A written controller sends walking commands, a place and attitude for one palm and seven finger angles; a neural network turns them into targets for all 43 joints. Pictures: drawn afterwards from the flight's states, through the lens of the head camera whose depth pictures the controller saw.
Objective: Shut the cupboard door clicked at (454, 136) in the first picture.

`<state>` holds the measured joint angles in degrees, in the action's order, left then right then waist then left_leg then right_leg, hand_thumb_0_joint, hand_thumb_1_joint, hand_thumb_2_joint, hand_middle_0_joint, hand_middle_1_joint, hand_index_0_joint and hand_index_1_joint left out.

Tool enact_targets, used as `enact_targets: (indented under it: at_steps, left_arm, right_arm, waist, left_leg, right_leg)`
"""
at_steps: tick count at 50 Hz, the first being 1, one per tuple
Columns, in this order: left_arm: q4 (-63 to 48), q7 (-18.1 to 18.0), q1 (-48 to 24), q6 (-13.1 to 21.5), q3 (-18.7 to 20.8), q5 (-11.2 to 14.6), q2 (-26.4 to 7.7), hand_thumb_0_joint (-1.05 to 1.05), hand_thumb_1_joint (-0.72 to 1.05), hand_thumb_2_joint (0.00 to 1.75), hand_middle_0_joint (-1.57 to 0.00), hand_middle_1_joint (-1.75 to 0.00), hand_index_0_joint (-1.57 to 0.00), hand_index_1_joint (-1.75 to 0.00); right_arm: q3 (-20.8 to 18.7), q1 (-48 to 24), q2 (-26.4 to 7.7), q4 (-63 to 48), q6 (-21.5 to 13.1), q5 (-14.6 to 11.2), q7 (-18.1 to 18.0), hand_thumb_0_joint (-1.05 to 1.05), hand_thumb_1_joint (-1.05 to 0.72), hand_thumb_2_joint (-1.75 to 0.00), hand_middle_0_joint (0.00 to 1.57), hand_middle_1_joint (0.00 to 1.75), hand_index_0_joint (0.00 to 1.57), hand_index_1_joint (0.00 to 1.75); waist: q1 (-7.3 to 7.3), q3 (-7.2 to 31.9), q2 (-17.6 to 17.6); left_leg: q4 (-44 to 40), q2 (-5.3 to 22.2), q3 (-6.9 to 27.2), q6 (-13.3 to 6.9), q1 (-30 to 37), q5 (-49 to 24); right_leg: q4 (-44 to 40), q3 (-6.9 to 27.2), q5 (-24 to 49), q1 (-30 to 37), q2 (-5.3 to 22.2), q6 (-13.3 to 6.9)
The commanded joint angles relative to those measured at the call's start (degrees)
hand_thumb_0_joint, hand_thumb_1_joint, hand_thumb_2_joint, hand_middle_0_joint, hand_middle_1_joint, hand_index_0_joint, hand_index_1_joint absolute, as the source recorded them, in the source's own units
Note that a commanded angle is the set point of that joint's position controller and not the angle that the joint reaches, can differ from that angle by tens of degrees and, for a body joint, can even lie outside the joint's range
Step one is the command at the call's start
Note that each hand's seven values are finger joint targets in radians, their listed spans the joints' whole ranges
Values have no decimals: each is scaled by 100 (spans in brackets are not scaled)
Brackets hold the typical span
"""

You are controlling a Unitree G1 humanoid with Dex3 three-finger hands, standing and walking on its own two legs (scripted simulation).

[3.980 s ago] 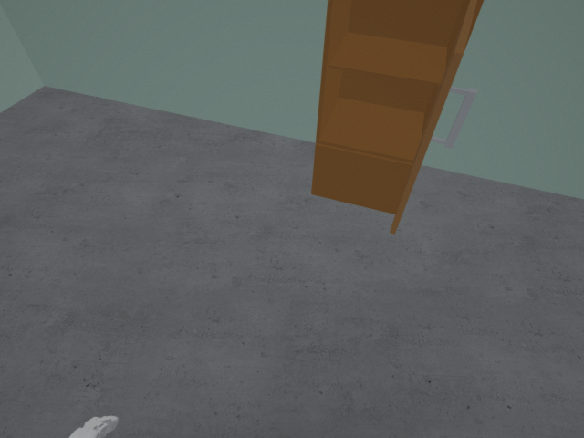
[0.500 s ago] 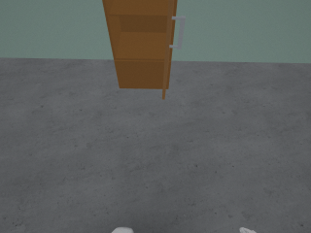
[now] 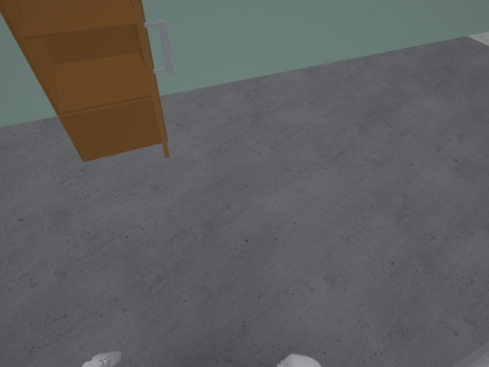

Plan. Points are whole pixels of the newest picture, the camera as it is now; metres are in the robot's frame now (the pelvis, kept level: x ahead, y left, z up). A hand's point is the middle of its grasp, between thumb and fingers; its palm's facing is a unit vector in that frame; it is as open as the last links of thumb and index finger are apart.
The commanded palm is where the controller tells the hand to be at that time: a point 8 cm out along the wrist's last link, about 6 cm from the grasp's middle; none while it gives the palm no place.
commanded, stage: walk to a spot facing it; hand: left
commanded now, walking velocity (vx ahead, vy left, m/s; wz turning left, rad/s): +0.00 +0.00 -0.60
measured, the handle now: (159, 48) +0.92 +0.29 -0.01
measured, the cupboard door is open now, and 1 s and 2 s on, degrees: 84 84 84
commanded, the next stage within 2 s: none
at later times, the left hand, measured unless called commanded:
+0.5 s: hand (141, 360) +0.15 +0.19 -0.19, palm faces -0.22 -0.96 -0.18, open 7.4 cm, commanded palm none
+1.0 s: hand (248, 229) +0.44 +0.00 -0.19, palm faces -0.61 -0.78 -0.12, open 7.4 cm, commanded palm none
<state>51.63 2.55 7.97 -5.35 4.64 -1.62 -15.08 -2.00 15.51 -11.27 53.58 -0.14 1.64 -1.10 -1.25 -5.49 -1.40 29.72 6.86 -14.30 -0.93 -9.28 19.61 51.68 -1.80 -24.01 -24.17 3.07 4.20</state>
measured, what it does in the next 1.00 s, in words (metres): walks ahead, turning right: right foot, then left foot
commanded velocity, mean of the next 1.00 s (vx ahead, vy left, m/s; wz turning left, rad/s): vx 0.29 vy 0.00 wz -0.56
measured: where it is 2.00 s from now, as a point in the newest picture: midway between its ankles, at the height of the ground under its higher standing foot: (308, 271)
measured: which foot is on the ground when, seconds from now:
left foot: down 0.00-0.10, up 0.12-0.46, down 0.48-1.00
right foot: up 0.00-0.08, down 0.10-0.48, up 0.50-1.00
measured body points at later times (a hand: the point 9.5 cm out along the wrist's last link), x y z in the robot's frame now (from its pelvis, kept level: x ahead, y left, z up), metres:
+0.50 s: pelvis +0.06 +0.01 -0.01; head +0.08 +0.03 +0.44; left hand +0.16 +0.24 -0.17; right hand +0.08 -0.27 -0.13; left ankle +0.11 +0.10 -0.74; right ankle -0.01 -0.14 -0.74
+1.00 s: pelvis +0.24 -0.07 -0.02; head +0.29 -0.09 +0.42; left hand +0.47 +0.04 -0.18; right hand +0.01 -0.16 -0.15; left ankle +0.12 +0.10 -0.73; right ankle +0.29 -0.20 -0.73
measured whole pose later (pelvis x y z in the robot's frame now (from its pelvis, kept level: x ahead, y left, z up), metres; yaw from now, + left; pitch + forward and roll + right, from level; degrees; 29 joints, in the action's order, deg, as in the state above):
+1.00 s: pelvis +0.24 -0.07 -0.02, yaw -35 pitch +0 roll -2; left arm 53.8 3.2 4.2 -0.4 3.9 -2.3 -10.6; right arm -1.5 30.2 -6.6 63.3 -3.1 1.7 -1.0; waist -3.2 -7.1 -0.8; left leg 29.3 8.8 -23.9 3.6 6.7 30.0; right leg 38.6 -10.9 -12.9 -28.8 -0.3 -3.8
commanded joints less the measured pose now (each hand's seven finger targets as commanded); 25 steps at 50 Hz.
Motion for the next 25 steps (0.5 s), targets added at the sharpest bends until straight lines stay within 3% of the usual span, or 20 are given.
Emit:
enact_targets:
  at_steps: [1,2,3,4,5,6,7,8,9,10,12,16,19,21,22,23,24,25]
  left_arm:
    - [-626,-36,-385,292,36,28,-275,0,90,90,-20,-30,-20,-30]
    - [-572,-48,-215,333,46,31,-306,0,90,90,-20,-30,-20,-30]
    - [-466,-75,178,407,75,27,-458,0,90,90,-20,-30,-20,-30]
    - [-308,-159,682,491,165,-15,-1023,0,90,90,-20,-30,-20,-30]
    - [-199,-259,1071,512,280,37,-1543,0,90,90,-20,-30,-20,-30]
    - [-183,-322,1227,457,275,129,-1505,0,90,90,-20,-30,-20,-30]
    - [-220,-353,964,430,306,97,-1402,0,90,90,-20,-30,-20,-30]
    - [-293,-343,679,416,246,105,-1177,0,90,90,-20,-30,-20,-30]
    - [-371,-323,360,422,176,84,-1008,0,90,90,-20,-30,-20,-30]
    - [-413,-298,169,461,138,65,-939,0,90,90,-20,-30,-20,-30]
    - [-418,-268,102,527,134,33,-951,0,90,90,-20,-30,-20,-30]
    - [-235,-212,463,624,153,16,-1013,0,90,90,-20,-30,-20,-30]
    - [-257,-206,487,639,184,7,-1055,0,90,90,-20,-30,-20,-30]
    - [-268,-199,338,627,204,-2,-1033,0,90,90,-20,-30,-20,-30]
    - [-287,-191,225,602,205,22,-969,0,90,90,-20,-30,-20,-30]
    - [-339,-168,165,572,152,40,-696,0,90,90,-20,-30,-20,-30]
    - [-447,-106,258,529,65,94,-215,0,90,90,-20,-30,-20,-30]
    - [-676,-66,94,577,55,67,-156,0,90,90,-20,-30,-20,-30]
  right_arm:
    - [-416,265,-1345,-179,-64,-11,-44,0,-90,-90,20,30,20,30]
    - [-409,275,-1359,-156,-60,-22,-37,0,-90,-90,20,30,20,30]
    - [-405,280,-1352,-181,-54,-60,-17,0,-90,-90,20,30,20,30]
    - [-331,419,-1098,-276,-28,-119,39,0,-90,-90,20,30,20,30]
    - [-188,95,-667,-600,7,-96,39,0,-90,-90,20,30,20,30]
    - [-188,-242,-789,-728,87,-89,-43,0,-90,-90,20,30,20,30]
    - [-166,-344,-709,-708,112,-83,-56,0,-90,-90,20,30,20,30]
    - [-196,-540,-873,-663,129,-50,-27,0,-90,-90,20,30,20,30]
    - [-235,-491,-903,-581,144,-13,29,0,-90,-90,20,30,20,30]
    - [-244,-308,-868,-482,151,16,72,0,-90,-90,20,30,20,30]
    - [-262,-167,-828,-429,128,21,126,0,-90,-90,20,30,20,30]
    - [-273,-475,-785,-604,24,4,190,0,-90,-90,20,30,20,30]
    - [-255,-505,-733,-719,-84,-31,192,0,-90,-90,20,30,20,30]
    - [-249,-158,-680,-673,-166,-68,157,0,-90,-90,20,30,20,30]
    - [-241,213,-703,-552,-211,-65,114,0,-90,-90,20,30,20,30]
    - [-280,787,-912,-372,-260,-70,34,0,-90,-90,20,30,20,30]
    - [-405,1301,-1530,-229,-291,19,-14,0,-90,-90,20,30,20,30]
    - [-403,1508,-1842,-247,-290,36,-34,0,-90,-90,20,30,20,30]
  waist:
    - [-160,647,1313]
    - [-53,810,1210]
    - [170,1055,986]
    - [374,1439,-193]
    - [525,1518,-1439]
    - [645,1432,-763]
    - [540,1338,-1280]
    - [520,876,-1134]
    - [328,582,-823]
    - [176,530,-697]
    - [106,390,-702]
    - [239,221,-763]
    - [243,334,-937]
    - [55,450,-887]
    - [-127,525,-702]
    - [-385,721,-72]
    - [-574,862,1713]
    - [-560,607,1953]
  left_leg:
    - [-303,1403,822,-518,654,-3637]
    - [4,1345,637,-361,629,-3665]
    - [785,1234,339,-68,321,-3536]
    - [1981,945,65,306,-1100,-2128]
    - [3361,90,315,597,-2587,1537]
    - [3871,146,1140,536,-2687,1693]
    - [3937,197,1306,524,-2953,1478]
    - [3927,236,1330,543,-2973,1085]
    - [3780,250,1277,572,-2745,651]
    - [3599,204,1185,606,-2554,362]
    - [3204,128,1058,607,-2210,135]
    - [2320,-50,1029,593,-2158,89]
    - [1521,-208,1028,532,-1707,175]
    - [722,-359,934,467,-876,160]
    - [94,-464,806,466,-76,-242]
    - [-516,-278,956,448,1010,-140]
    - [-1394,1231,2789,109,1745,1544]
    - [-2176,2387,4183,-402,1353,2638]
  right_leg:
    - [-1166,-362,25,174,-205,-241]
    - [-1746,-414,411,543,-253,-306]
    - [-2603,-385,1185,1386,-202,-409]
    - [-2916,750,2576,2976,761,-803]
    - [-2821,2474,5261,3407,2101,-1444]
    - [-2779,2265,5203,2986,2185,-1759]
    - [-3022,2291,3567,2875,1774,-1710]
    - [-3341,2201,2225,2348,1545,-1612]
    - [-3527,1901,1309,1820,1287,-1487]
    - [-3625,1698,887,1547,1086,-1384]
    - [-3819,1633,86,1048,925,-1357]
    - [-3955,2001,-451,992,855,-1427]
    - [-3797,2128,-231,978,836,-1448]
    - [-3440,2129,-43,716,722,-1355]
    - [-3092,1971,-89,319,486,-1203]
    - [-2334,1663,-181,-322,99,-973]
    - [-529,896,-774,-1432,-697,-646]
    - [678,381,-1009,-2027,-607,-466]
